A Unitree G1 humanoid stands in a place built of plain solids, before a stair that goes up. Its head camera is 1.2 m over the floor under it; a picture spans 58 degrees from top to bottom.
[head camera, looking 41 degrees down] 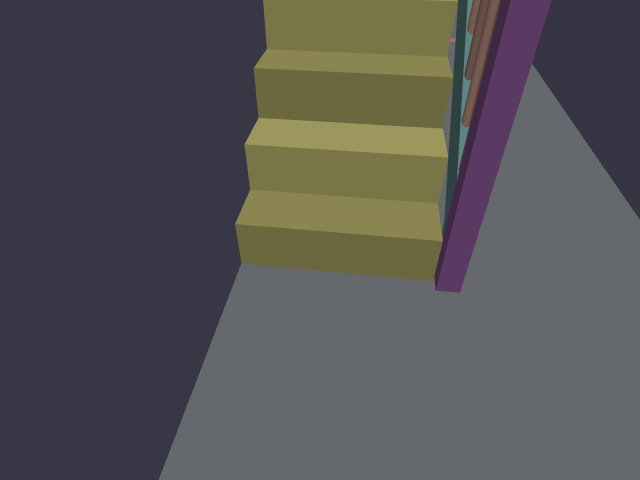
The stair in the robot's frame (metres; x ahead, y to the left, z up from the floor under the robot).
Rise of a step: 0.20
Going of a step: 0.23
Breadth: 0.75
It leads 7 degrees to the right of straight ahead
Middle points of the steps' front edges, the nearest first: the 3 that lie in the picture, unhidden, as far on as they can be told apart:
1.19 -0.06 0.20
1.41 -0.09 0.41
1.64 -0.12 0.61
